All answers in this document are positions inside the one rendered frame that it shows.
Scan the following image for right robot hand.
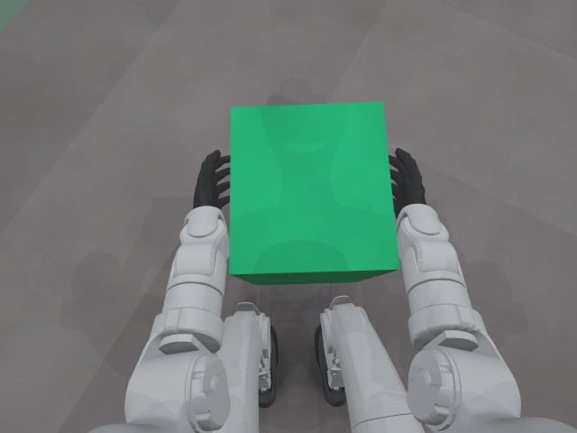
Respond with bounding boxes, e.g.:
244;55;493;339
389;148;426;219

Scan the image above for robot left forearm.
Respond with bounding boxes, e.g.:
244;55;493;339
124;206;230;421

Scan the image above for carton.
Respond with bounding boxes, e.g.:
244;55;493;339
229;102;400;285

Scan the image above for left robot hand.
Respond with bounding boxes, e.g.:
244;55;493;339
193;150;231;210

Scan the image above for right robot upper arm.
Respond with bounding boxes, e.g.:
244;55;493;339
406;345;577;433

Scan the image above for right robot foot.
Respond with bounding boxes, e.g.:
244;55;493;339
315;325;347;407

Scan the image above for robot left shin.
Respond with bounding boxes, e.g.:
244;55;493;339
224;302;271;389

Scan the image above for left robot upper arm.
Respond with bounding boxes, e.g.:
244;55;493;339
88;350;231;433

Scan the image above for robot right forearm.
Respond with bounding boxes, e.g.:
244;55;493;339
396;204;521;412

